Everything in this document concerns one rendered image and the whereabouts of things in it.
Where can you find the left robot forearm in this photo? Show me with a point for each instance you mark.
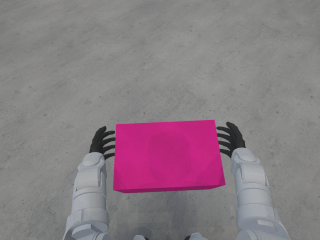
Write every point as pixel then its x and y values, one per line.
pixel 88 211

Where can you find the carton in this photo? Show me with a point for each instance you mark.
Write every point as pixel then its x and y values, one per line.
pixel 167 156

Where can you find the right robot forearm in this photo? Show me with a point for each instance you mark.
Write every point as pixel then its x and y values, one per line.
pixel 254 197

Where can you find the right robot upper arm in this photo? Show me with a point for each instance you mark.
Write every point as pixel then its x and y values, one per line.
pixel 254 234

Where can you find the robot right hand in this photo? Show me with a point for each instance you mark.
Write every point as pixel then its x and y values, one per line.
pixel 235 138

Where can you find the robot left hand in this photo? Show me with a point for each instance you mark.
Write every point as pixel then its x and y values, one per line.
pixel 98 142

